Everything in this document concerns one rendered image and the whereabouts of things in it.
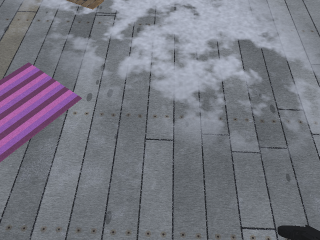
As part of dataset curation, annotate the right robot hand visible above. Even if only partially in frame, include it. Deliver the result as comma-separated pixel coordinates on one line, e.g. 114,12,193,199
277,225,320,240

